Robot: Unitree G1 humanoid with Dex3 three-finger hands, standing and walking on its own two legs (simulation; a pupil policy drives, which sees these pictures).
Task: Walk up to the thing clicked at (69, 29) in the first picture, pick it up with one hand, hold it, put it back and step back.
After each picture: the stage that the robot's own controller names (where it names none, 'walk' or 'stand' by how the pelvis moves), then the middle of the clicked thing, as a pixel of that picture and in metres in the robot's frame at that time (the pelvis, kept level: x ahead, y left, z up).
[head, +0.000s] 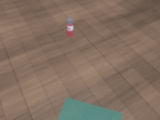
stand; (70, 28) +1.52 +0.08 -0.65
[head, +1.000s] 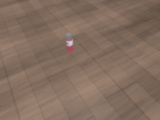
walk; (69, 42) +1.39 +0.20 -0.64
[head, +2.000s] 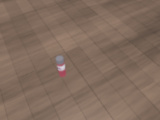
walk; (61, 66) +0.90 +0.24 -0.65
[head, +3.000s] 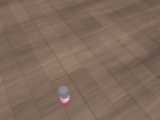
walk; (64, 97) +0.57 +0.14 -0.62
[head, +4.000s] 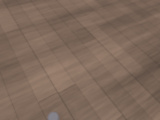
stand; out of the picture +0.39 +0.15 -0.64
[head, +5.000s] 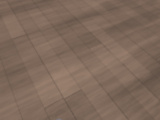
stand; out of the picture +0.36 +0.13 -0.65
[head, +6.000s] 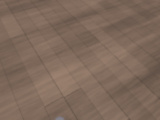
stand; out of the picture +0.38 +0.13 -0.66
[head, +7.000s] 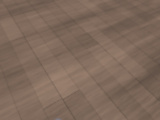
stand; out of the picture +0.38 +0.14 -0.66
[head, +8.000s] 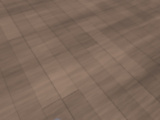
stand; out of the picture +0.37 +0.14 -0.66
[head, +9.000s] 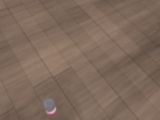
go down; (50, 108) +0.39 +0.15 -0.61
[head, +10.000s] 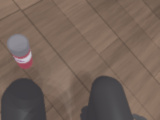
go down; (22, 54) +0.45 +0.21 -0.24
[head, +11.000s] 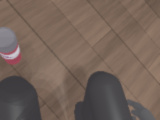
close in; (9, 49) +0.44 +0.22 -0.22
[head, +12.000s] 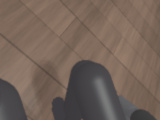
close; out of the picture +0.42 +0.26 -0.16
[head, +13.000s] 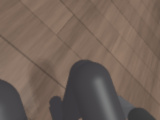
lift; out of the picture +0.42 +0.27 -0.15
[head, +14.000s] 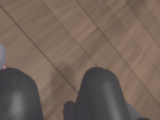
lift; out of the picture +0.33 +0.24 -0.12
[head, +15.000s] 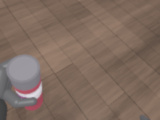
lift; (29, 88) +0.30 +0.16 +0.04
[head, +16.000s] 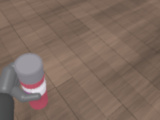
hold; (34, 85) +0.32 +0.15 +0.03
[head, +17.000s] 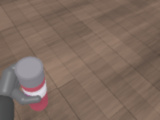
hold; (35, 88) +0.31 +0.15 +0.03
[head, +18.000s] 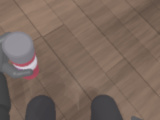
crouch; (25, 60) +0.39 +0.17 -0.05
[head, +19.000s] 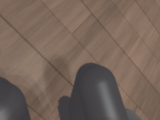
lower; out of the picture +0.40 +0.27 -0.18
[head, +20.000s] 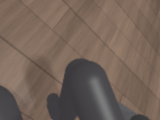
lower; out of the picture +0.43 +0.30 -0.16
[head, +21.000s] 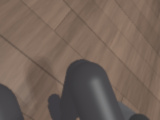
lower; out of the picture +0.42 +0.30 -0.16
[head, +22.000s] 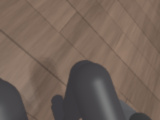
lower; out of the picture +0.40 +0.30 -0.16
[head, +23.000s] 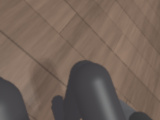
loosen; out of the picture +0.40 +0.29 -0.16
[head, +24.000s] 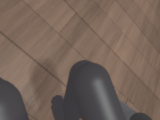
withdraw; out of the picture +0.41 +0.29 -0.16
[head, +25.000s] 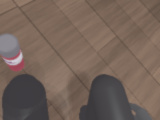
stand; (12, 55) +0.42 +0.26 -0.22
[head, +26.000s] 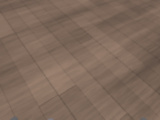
stand; out of the picture +0.37 +0.16 -0.59
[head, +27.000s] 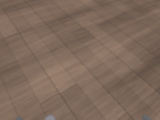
stand; out of the picture +0.39 +0.18 -0.60
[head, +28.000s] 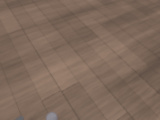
stand; out of the picture +0.39 +0.17 -0.61
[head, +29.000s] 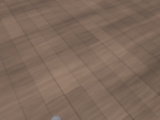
stand; out of the picture +0.39 +0.17 -0.65
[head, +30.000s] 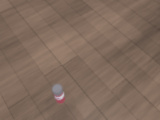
walk; (59, 94) +0.48 +0.15 -0.63
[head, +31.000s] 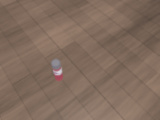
walk; (57, 70) +0.72 +0.19 -0.63
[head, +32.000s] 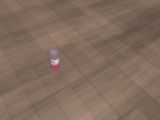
stand; (54, 61) +1.02 +0.21 -0.64
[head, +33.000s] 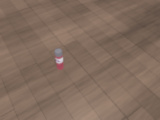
stand; (59, 59) +1.01 +0.19 -0.66
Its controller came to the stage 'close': yes
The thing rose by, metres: 0.68
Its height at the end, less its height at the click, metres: +0.00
